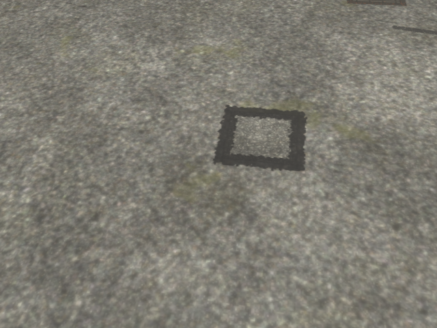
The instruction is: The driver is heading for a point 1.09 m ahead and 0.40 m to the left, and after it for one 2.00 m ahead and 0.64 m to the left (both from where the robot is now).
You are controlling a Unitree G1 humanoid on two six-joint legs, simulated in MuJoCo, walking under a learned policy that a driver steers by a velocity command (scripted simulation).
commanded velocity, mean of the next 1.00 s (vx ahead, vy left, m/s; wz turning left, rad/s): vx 0.50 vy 0.00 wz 0.11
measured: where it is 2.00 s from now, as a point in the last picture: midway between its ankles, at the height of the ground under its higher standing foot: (191, 176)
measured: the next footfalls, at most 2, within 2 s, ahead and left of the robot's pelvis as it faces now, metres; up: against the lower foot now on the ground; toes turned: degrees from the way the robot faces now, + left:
left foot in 0.20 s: +0.34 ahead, +0.20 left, +0.00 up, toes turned +5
right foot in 0.76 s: +0.70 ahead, -0.07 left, +0.00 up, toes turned +1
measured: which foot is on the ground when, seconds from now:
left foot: up 0.00-0.18, down 0.20-0.78, up 0.80-1.00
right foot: down 0.00-0.22, up 0.24-0.74, down 0.76-1.00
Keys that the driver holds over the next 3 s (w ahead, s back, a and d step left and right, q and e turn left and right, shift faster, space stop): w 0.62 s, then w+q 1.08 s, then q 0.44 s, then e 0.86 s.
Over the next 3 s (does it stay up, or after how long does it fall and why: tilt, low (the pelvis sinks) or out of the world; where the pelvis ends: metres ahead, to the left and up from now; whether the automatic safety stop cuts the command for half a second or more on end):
stays up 1.18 0.24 0.00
